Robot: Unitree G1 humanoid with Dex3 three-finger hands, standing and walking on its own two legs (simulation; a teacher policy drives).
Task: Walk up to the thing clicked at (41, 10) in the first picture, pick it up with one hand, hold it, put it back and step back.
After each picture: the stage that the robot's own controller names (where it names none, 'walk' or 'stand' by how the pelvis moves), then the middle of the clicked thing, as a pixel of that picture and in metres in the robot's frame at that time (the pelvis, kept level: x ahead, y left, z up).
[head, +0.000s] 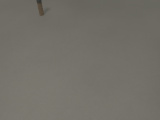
stand; (40, 7) +2.21 +0.65 -0.65
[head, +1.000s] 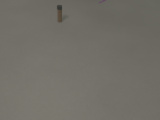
walk; (59, 14) +2.11 +0.29 -0.63
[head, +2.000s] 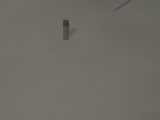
walk; (65, 30) +1.48 +0.16 -0.65
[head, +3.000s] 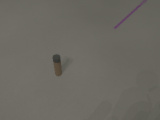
walk; (57, 65) +0.97 +0.21 -0.65
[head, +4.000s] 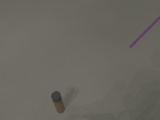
walk; (58, 103) +0.58 +0.23 -0.63
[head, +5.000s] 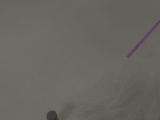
stand; out of the picture +0.44 +0.21 -0.65
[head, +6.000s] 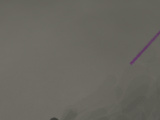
stand; out of the picture +0.42 +0.20 -0.66
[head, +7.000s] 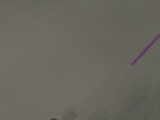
stand; out of the picture +0.41 +0.20 -0.66
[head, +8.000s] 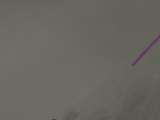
stand; out of the picture +0.40 +0.20 -0.66
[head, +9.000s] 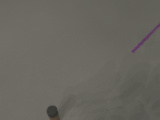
go down; (54, 116) +0.42 +0.19 -0.65
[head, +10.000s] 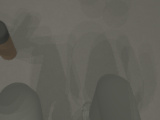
go down; (3, 43) +0.49 +0.25 -0.23
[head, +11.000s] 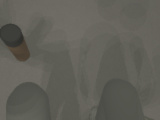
close in; (17, 45) +0.48 +0.25 -0.24
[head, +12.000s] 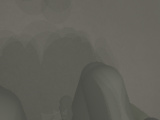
close in; out of the picture +0.47 +0.30 -0.16
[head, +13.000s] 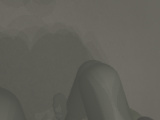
lift; out of the picture +0.45 +0.31 -0.16
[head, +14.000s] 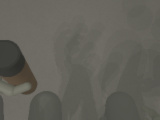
lift; (18, 73) +0.34 +0.21 -0.01
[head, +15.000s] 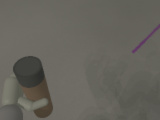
hold; (37, 91) +0.31 +0.16 +0.04
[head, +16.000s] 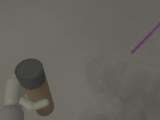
hold; (38, 91) +0.31 +0.15 +0.03
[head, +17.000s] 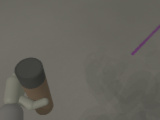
hold; (38, 90) +0.31 +0.16 +0.04
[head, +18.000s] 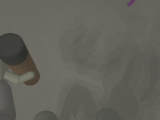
crouch; (22, 64) +0.40 +0.19 -0.02
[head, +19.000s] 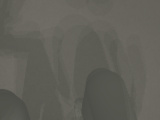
lower; out of the picture +0.49 +0.26 -0.08
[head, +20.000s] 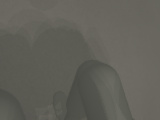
lower; out of the picture +0.45 +0.32 -0.16
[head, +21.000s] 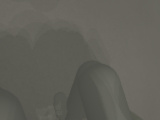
lower; out of the picture +0.45 +0.31 -0.16
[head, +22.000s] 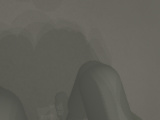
lower; out of the picture +0.44 +0.31 -0.16
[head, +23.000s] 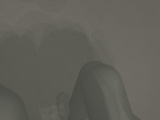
lower; out of the picture +0.44 +0.30 -0.16
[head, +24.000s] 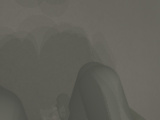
open; out of the picture +0.45 +0.30 -0.17
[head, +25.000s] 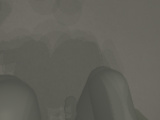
stand; out of the picture +0.45 +0.29 -0.18
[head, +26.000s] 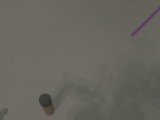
stand; (47, 105) +0.43 +0.20 -0.53
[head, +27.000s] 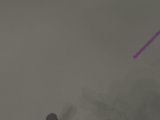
stand; out of the picture +0.42 +0.20 -0.60
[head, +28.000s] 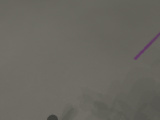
stand; out of the picture +0.41 +0.20 -0.60
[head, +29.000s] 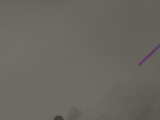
stand; out of the picture +0.43 +0.18 -0.65
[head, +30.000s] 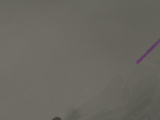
stand; out of the picture +0.41 +0.19 -0.66
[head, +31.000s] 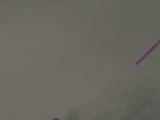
stand; out of the picture +0.41 +0.19 -0.66
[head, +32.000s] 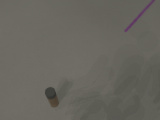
walk; (52, 98) +0.49 +0.21 -0.63
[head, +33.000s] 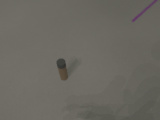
walk; (62, 70) +0.76 +0.20 -0.63
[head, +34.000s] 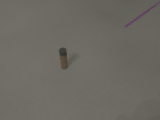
stand; (63, 59) +1.05 +0.21 -0.63
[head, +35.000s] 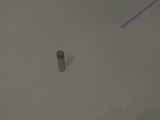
stand; (61, 61) +1.02 +0.20 -0.66
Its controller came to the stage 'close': yes
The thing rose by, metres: 0.68
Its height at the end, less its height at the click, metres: +0.00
